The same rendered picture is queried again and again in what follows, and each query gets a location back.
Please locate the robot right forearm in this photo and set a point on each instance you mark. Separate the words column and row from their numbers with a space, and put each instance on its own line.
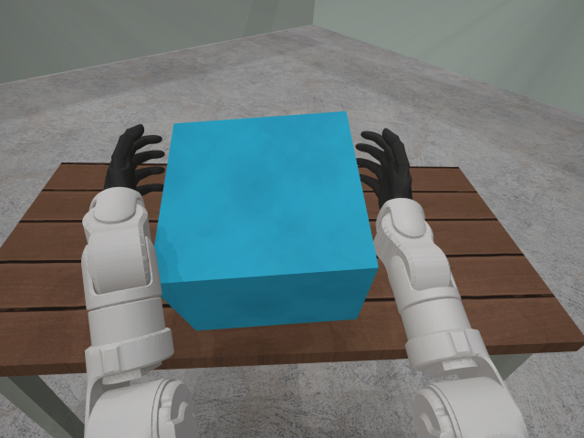
column 441, row 341

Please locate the robot right upper arm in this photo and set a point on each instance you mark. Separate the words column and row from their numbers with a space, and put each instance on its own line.
column 469, row 408

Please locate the robot left upper arm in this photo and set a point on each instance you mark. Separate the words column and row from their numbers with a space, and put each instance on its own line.
column 154, row 409

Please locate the carton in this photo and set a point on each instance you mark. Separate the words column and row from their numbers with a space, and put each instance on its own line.
column 263, row 222

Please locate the table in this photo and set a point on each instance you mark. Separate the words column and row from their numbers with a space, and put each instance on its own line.
column 44, row 323

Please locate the robot left forearm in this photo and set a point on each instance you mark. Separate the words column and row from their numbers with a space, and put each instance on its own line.
column 127, row 329

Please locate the robot right hand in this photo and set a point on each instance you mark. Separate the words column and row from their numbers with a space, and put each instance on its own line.
column 394, row 178

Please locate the robot left hand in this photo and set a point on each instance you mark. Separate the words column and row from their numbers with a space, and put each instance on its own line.
column 124, row 161

